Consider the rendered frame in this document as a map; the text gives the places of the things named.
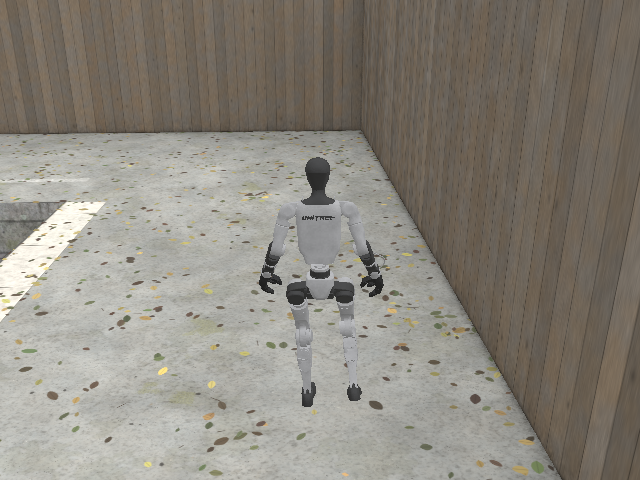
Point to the robot left forearm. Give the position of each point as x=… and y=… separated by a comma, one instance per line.
x=269, y=264

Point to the right robot thigh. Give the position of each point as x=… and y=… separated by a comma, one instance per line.
x=344, y=292

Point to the robot right upper arm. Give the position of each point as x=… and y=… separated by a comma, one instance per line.
x=350, y=210

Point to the robot left upper arm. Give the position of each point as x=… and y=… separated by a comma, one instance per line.
x=286, y=212

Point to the left robot shin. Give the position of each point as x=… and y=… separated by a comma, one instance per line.
x=304, y=358

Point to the left robot hand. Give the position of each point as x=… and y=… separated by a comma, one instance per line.
x=263, y=283

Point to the right robot hand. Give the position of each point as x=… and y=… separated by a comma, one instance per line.
x=371, y=282

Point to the robot right forearm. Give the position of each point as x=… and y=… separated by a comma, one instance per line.
x=370, y=263

